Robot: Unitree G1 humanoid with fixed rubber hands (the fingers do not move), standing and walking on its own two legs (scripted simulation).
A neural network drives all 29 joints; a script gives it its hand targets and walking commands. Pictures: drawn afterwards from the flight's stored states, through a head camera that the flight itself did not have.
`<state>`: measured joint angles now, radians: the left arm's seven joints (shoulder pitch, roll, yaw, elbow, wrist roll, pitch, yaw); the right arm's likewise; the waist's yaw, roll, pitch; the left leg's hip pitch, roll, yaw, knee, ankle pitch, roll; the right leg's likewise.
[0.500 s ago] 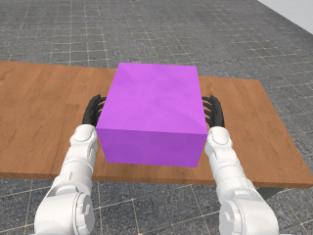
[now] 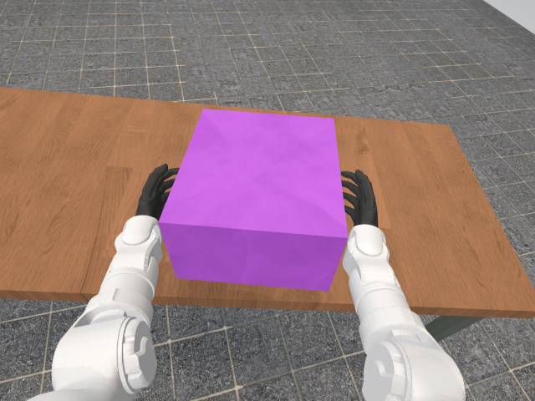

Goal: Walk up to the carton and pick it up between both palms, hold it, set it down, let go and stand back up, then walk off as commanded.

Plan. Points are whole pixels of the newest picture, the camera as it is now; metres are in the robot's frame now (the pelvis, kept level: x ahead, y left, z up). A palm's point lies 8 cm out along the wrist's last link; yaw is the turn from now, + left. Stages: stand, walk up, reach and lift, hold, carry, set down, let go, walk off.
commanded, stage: set down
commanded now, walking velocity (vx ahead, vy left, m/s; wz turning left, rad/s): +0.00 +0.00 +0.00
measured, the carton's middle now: (260, 192) +0.44 -0.01 +0.02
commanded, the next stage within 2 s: none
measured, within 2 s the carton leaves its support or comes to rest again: rests again in 1.74 s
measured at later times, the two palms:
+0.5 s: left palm (155, 217) +0.41 +0.18 -0.01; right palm (349, 230) +0.37 -0.16 +0.00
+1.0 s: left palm (157, 225) +0.42 +0.18 -0.04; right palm (343, 242) +0.37 -0.16 -0.03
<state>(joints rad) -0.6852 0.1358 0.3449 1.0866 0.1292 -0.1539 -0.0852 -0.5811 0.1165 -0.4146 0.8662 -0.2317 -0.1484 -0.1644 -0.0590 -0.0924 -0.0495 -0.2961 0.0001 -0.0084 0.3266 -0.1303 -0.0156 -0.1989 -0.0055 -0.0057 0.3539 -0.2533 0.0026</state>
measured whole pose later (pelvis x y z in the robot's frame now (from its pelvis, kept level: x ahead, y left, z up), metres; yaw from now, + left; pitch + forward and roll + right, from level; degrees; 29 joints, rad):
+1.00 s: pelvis +0.01 +0.01 -0.01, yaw -1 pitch +20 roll -1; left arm -0.74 0.18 0.36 1.29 0.14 -0.52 -0.10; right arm -0.58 0.13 -0.46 1.02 -0.27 -0.52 -0.20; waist -0.06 -0.03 -0.07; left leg -0.62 0.03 -0.01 0.46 -0.18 -0.02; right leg -0.47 0.02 -0.01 0.37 -0.25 0.00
